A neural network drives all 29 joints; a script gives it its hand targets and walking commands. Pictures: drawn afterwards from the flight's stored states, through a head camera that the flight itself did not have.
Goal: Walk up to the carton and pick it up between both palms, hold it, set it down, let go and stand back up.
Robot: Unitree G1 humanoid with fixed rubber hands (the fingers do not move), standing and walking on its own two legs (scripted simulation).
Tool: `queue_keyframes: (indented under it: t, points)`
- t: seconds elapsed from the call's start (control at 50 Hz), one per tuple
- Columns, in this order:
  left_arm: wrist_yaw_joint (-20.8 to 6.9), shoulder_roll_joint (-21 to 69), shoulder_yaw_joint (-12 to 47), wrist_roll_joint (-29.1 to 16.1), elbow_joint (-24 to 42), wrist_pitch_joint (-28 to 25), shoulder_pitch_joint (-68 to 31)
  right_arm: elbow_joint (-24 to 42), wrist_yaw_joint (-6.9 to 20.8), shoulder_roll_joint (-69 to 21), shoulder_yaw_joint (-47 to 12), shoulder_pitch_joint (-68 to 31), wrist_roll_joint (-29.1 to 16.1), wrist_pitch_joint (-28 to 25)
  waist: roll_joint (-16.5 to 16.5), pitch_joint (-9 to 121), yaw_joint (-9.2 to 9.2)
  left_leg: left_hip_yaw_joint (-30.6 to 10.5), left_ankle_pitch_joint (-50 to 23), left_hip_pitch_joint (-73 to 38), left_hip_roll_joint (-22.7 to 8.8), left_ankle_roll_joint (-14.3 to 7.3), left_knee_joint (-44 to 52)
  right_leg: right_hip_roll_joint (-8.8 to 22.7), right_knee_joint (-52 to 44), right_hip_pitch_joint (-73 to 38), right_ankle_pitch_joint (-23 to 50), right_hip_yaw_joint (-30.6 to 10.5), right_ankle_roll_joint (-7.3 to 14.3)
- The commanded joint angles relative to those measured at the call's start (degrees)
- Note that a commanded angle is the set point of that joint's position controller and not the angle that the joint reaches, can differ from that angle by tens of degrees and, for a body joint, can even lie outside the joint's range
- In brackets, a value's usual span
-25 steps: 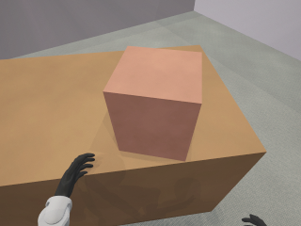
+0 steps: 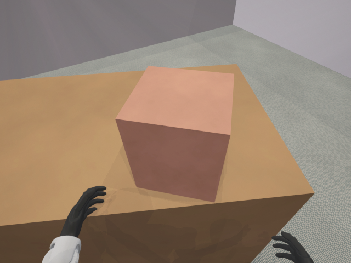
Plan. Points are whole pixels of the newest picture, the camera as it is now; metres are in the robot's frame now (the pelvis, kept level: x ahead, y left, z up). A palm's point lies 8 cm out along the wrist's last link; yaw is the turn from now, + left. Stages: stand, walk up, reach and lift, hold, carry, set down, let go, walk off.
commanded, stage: stand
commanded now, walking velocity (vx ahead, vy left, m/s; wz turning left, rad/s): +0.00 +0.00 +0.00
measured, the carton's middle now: (181, 134) +0.41 +0.02 +0.09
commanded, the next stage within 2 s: none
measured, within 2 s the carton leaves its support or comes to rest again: neither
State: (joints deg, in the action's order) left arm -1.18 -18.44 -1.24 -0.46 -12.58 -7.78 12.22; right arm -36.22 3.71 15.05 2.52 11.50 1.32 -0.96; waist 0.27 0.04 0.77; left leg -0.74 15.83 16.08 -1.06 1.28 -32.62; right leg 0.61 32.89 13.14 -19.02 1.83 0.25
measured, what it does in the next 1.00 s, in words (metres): stands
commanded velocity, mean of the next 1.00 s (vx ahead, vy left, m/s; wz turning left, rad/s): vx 0.00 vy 0.00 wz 0.00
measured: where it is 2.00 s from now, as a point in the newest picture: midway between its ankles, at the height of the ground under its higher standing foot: outside the picture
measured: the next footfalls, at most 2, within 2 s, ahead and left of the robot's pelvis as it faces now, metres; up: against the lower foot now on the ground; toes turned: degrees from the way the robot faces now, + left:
none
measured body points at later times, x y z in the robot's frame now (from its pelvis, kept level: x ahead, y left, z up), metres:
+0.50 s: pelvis -0.01 -0.01 +0.00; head -0.01 +0.00 +0.45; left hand +0.23 +0.25 +0.02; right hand +0.13 -0.26 -0.09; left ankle +0.02 +0.13 -0.73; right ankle -0.02 -0.11 -0.73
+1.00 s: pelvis -0.01 +0.00 +0.00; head -0.02 +0.01 +0.45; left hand +0.23 +0.25 +0.02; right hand +0.14 -0.25 -0.09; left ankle +0.02 +0.13 -0.73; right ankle -0.02 -0.12 -0.73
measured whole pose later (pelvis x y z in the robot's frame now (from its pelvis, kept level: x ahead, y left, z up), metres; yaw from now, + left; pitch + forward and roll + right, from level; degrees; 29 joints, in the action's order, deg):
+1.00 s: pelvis -0.01 +0.00 +0.00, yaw +2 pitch -2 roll +0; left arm -0.1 -17.9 -1.2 -0.1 -16.1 -6.9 7.3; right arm -36.8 3.3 14.5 2.3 13.7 0.7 -0.9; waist 1.0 -0.9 -0.8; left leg -3.2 14.4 16.6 -0.2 1.2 -32.8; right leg 1.3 32.2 12.1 -18.1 4.0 0.0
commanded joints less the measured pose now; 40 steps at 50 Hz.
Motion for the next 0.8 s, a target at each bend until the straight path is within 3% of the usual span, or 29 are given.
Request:
queue_keyframes:
  t: [0.0, 0.4, 0.78]
  points:
    - [1.0, -7.3, -2.9, 1.1, -5.5, 5.6, 2.3, 4.5, -0.3, 7.5, 2.0, -1.6, -0.1, -0.9, 5.2, -1.7, -0.83, -4.0, -8.7, -1.8, -3.3, -2.9, 3.5, 5.6, -9.6, 3.9, 7.4, -6.2, 1.6]
    - [1.4, -6.9, -3.0, 1.2, -7.2, 6.0, 0.4, 3.6, -0.5, 7.6, 2.0, 0.1, -0.4, -1.2, 4.0, -2.9, -0.51, -5.3, -6.3, 1.4, -3.2, -2.7, 4.6, 5.8, -10.5, 1.7, 2.2, -5.5, 1.9]
    - [1.6, -6.7, -2.7, 1.3, -8.0, 5.9, 0.1, 4.1, -0.6, 7.9, 2.0, 0.6, -0.6, -1.1, 3.0, -2.9, -0.46, -6.9, -6.5, 3.0, -3.3, -3.0, 5.3, 5.9, -9.4, 0.2, 1.9, -4.6, 1.7]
